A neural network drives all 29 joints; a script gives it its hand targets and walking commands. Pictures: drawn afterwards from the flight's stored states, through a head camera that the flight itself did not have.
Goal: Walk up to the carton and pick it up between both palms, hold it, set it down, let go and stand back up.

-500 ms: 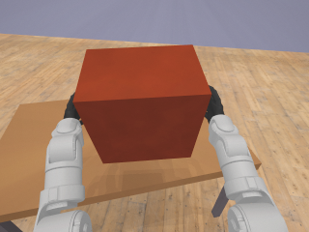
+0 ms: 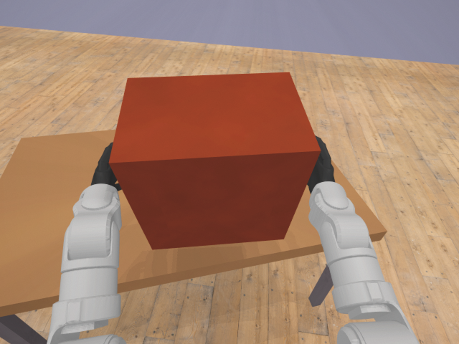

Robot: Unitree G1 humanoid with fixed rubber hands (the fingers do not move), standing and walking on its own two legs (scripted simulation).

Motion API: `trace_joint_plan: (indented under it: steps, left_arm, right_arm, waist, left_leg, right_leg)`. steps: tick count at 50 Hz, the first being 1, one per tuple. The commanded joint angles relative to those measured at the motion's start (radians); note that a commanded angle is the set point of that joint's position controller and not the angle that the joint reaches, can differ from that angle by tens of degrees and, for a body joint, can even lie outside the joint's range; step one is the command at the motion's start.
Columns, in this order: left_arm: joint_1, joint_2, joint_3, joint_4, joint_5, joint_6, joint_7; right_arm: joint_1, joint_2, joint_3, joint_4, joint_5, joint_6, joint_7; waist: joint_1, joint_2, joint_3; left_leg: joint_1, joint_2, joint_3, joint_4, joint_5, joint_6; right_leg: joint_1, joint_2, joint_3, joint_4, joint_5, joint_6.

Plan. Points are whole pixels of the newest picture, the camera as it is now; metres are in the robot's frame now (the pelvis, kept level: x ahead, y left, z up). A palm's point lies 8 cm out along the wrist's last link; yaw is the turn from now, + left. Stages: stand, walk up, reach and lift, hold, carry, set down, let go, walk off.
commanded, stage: hold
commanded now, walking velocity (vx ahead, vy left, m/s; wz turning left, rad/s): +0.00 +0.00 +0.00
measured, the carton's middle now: (215, 168) +0.41 -0.01 +0.13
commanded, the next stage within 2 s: none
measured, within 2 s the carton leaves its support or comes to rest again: neither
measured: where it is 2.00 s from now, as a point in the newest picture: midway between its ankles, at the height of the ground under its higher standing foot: outside the picture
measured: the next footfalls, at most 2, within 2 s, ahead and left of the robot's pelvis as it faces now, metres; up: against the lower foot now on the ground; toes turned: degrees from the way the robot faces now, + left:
none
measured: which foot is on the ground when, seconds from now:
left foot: down 0.00-1.00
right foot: down 0.00-1.00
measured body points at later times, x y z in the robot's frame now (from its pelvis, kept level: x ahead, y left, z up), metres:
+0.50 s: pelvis +0.01 -0.02 +0.00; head -0.04 +0.02 +0.45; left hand +0.37 +0.20 +0.14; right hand +0.39 -0.16 +0.18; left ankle +0.04 +0.11 -0.75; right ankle +0.03 -0.13 -0.75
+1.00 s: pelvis +0.00 -0.01 +0.00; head -0.04 -0.01 +0.45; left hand +0.39 +0.16 +0.17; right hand +0.38 -0.20 +0.18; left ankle +0.04 +0.11 -0.75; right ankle +0.03 -0.13 -0.75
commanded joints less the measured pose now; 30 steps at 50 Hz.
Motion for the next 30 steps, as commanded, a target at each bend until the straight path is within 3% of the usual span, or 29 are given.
trace_joint_plan:
  steps: [1, 4, 6, 11, 18, 24, 27, 30]
  left_arm:
    - [-0.868, -0.382, -0.346, -0.157, -0.169, -0.160, -0.152]
    - [-0.880, -0.390, -0.312, -0.103, -0.172, -0.169, -0.144]
    - [-0.878, -0.388, -0.286, -0.067, -0.165, -0.168, -0.149]
    - [-0.818, -0.376, -0.235, -0.039, -0.121, -0.139, -0.201]
    - [-0.848, -0.384, -0.307, -0.114, -0.128, -0.108, -0.256]
    - [-0.883, -0.419, -0.461, -0.288, -0.185, -0.127, -0.236]
    - [-0.862, -0.420, -0.511, -0.369, -0.200, -0.136, -0.211]
    - [-0.832, -0.405, -0.508, -0.389, -0.198, -0.140, -0.189]
  right_arm:
    - [-0.961, 0.406, 0.351, -0.284, 0.046, -0.103, 0.252]
    - [-1.005, 0.443, 0.372, -0.260, 0.051, -0.114, 0.269]
    - [-1.006, 0.457, 0.378, -0.228, 0.057, -0.111, 0.266]
    - [-0.894, 0.483, 0.375, -0.147, 0.071, -0.081, 0.222]
    - [-0.804, 0.472, 0.328, -0.138, 0.090, -0.050, 0.157]
    - [-0.756, 0.423, 0.319, -0.245, 0.104, -0.064, 0.137]
    - [-0.734, 0.390, 0.337, -0.307, 0.117, -0.072, 0.141]
    - [-0.741, 0.372, 0.360, -0.351, 0.120, -0.074, 0.156]
  waist:
    - [0.085, 0.010, -0.590]
    - [0.123, -0.043, -0.623]
    - [0.131, -0.069, -0.616]
    - [0.097, -0.092, -0.512]
    - [-0.013, 0.037, -0.402]
    - [-0.088, 0.183, -0.490]
    - [-0.096, 0.211, -0.547]
    - [-0.074, 0.187, -0.580]
  left_leg:
    - [0.139, -0.016, 0.031, -0.073, 0.124, 0.001]
    - [0.129, -0.018, 0.037, -0.067, 0.127, 0.028]
    - [0.123, -0.024, 0.042, -0.058, 0.137, 0.036]
    - [0.085, -0.047, 0.061, -0.060, 0.144, 0.043]
    - [0.106, -0.070, 0.065, -0.055, 0.194, -0.007]
    - [0.235, -0.064, 0.041, 0.008, 0.370, -0.088]
    - [0.300, -0.054, 0.027, 0.036, 0.458, -0.117]
    - [0.312, -0.043, 0.020, 0.037, 0.459, -0.117]
  right_leg:
    - [0.121, 0.067, -0.016, 0.006, -0.044, -0.010]
    - [0.149, 0.066, -0.002, 0.015, -0.004, -0.002]
    - [0.172, 0.063, 0.008, 0.020, 0.046, 0.005]
    - [0.265, 0.047, 0.033, 0.026, 0.198, 0.027]
    - [0.242, 0.038, 0.025, 0.011, 0.250, 0.024]
    - [0.161, 0.061, -0.006, 0.004, 0.250, -0.003]
    - [0.123, 0.075, -0.019, 0.000, 0.236, -0.012]
    - [0.108, 0.082, -0.025, -0.003, 0.192, -0.014]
